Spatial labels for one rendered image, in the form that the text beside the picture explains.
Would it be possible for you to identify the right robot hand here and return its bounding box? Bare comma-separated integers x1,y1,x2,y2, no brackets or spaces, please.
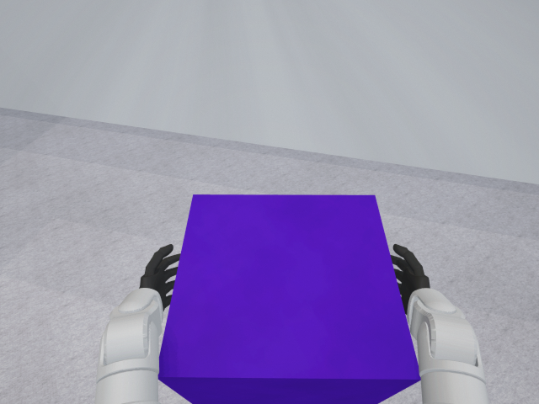
391,244,430,315

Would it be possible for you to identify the left robot forearm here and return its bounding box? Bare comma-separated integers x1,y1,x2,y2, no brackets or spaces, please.
94,288,163,404

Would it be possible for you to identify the left robot hand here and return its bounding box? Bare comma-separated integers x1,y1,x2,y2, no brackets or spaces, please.
139,244,181,311

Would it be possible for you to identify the carton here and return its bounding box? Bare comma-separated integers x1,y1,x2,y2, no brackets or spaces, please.
158,194,421,404

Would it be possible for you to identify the right robot forearm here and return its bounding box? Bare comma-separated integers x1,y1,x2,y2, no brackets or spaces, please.
407,288,489,404

